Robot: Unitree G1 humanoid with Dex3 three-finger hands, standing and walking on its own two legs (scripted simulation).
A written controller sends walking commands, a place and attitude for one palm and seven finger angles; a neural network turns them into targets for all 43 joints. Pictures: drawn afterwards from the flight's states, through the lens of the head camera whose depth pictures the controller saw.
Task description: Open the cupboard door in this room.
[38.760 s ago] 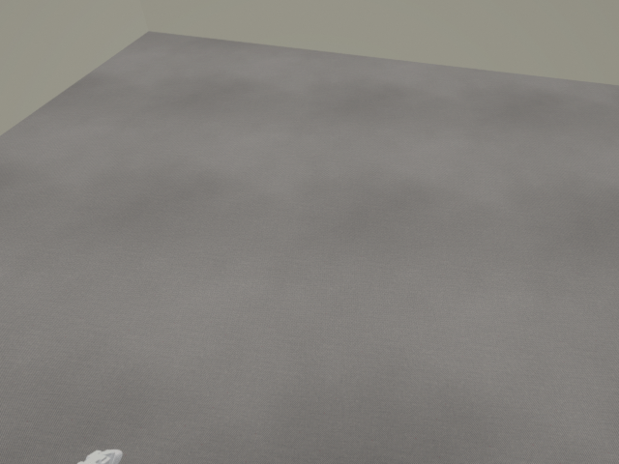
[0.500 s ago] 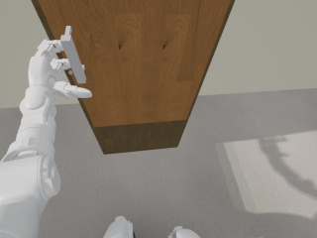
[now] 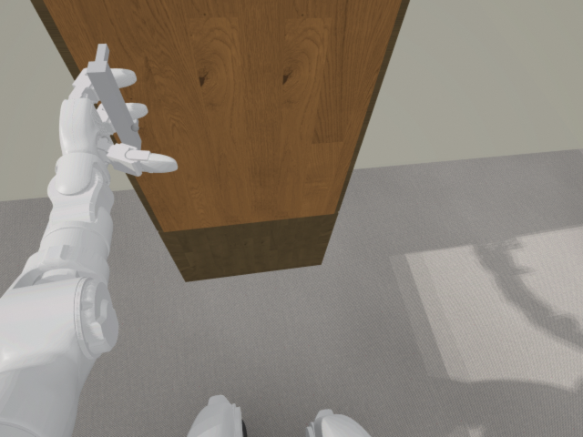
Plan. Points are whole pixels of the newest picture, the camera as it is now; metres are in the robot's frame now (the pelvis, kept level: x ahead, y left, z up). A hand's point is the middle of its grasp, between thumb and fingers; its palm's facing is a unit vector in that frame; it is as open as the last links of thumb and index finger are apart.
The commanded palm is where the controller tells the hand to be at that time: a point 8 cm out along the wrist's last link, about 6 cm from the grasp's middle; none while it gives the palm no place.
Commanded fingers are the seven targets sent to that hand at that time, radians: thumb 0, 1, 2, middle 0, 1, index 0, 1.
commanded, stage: slide the fingers in behind the handle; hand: left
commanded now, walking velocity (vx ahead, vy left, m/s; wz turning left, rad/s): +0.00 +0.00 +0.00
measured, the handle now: (119, 101) +0.56 +0.20 +0.10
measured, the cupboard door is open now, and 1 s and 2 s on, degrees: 0 1 29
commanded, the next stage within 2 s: close the thumb around the handle in 0.28 s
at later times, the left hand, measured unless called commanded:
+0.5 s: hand (127, 130) +0.51 +0.18 +0.10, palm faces +0.07 -1.00 +0.00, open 13.7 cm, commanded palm +0.48 +0.22 +0.10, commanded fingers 0.00 -0.11 0.47 -0.33 -1.24 -0.33 -1.24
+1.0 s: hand (129, 132) +0.50 +0.18 +0.11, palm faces +0.08 -1.00 +0.00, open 6.0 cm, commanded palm +0.48 +0.22 +0.10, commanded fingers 0.00 0.90 0.90 -0.40 -1.35 -0.40 -1.35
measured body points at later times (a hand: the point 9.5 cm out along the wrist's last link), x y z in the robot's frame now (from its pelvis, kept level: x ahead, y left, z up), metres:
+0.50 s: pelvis +0.01 +0.00 +0.00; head +0.10 +0.02 +0.44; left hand +0.50 +0.24 +0.11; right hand +0.02 -0.26 -0.11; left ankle +0.05 +0.11 -0.68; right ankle -0.03 -0.10 -0.68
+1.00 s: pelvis +0.00 +0.01 +0.00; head +0.09 +0.02 +0.44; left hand +0.49 +0.23 +0.11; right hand +0.01 -0.25 -0.11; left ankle +0.05 +0.11 -0.68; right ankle -0.03 -0.10 -0.68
